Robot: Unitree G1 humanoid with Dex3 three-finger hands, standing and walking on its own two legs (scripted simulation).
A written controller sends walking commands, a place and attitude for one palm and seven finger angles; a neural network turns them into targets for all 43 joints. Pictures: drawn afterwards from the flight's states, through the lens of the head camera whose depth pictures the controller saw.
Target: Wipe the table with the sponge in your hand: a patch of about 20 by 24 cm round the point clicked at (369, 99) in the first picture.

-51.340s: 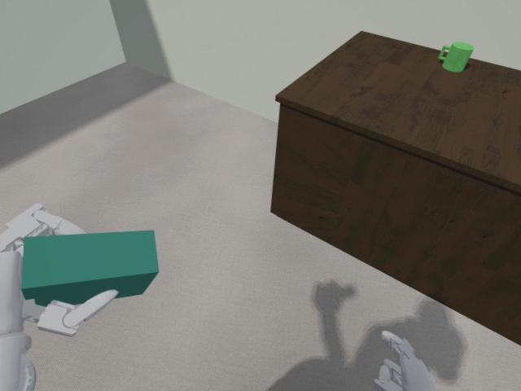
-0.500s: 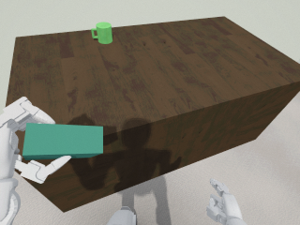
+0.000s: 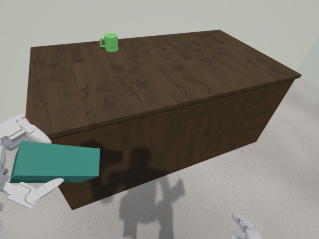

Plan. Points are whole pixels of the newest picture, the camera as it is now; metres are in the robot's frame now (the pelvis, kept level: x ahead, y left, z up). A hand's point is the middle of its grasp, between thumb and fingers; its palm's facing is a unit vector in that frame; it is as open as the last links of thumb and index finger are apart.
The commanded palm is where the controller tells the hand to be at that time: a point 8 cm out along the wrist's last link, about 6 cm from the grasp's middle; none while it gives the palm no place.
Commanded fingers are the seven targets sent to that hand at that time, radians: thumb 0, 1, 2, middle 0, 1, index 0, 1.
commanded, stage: stop stepping back and stand still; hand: left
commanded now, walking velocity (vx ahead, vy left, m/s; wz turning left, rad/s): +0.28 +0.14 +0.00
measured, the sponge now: (68, 165) +0.21 +0.20 +0.15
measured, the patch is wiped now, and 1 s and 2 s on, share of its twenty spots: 0.95 0.95 0.95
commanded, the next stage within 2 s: stand and wait in 1.34 s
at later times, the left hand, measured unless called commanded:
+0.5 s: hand out of the picture +0.04 +0.23 +0.22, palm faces +0.47 -0.81 -0.36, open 9.6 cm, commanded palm -0.01 +0.27 +0.20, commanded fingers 0.00 0.10 1.30 -1.20 -1.60 -1.20 -1.60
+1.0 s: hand out of the picture -0.04 +0.21 +0.21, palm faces +0.50 -0.78 -0.38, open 9.6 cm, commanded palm -0.09 +0.24 +0.20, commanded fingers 0.00 0.10 1.30 -1.20 -1.60 -1.20 -1.60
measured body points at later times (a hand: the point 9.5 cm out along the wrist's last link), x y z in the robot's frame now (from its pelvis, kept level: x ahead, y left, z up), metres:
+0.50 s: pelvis -0.16 -0.02 +0.01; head -0.21 -0.03 +0.45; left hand +0.01 +0.27 +0.24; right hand -0.02 -0.25 -0.09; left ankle -0.19 +0.11 -0.72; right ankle -0.13 -0.12 -0.67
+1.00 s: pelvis -0.23 -0.05 +0.00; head -0.27 -0.06 +0.45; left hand -0.07 +0.25 +0.23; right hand -0.07 -0.28 -0.07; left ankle -0.25 +0.07 -0.72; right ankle -0.19 -0.14 -0.67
